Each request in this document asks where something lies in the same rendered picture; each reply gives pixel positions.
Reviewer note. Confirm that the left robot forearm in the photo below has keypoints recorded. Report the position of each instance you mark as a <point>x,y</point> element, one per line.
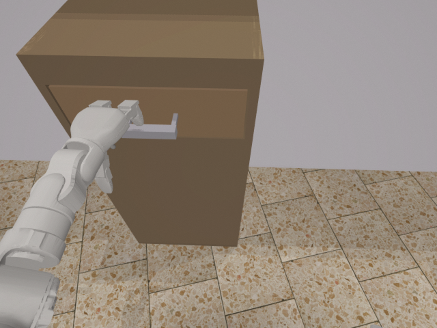
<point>36,240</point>

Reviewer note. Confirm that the handle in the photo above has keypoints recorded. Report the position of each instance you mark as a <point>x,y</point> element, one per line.
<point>153,131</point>

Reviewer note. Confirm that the cabinet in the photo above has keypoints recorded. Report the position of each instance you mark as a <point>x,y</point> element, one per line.
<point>183,191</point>

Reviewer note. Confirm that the left robot upper arm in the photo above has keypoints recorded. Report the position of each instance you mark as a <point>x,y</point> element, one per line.
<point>27,297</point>

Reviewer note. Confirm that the drawer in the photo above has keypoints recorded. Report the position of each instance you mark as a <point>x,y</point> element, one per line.
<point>202,112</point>

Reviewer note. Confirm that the robot left hand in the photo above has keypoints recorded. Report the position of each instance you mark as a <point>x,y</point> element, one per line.
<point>104,125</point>

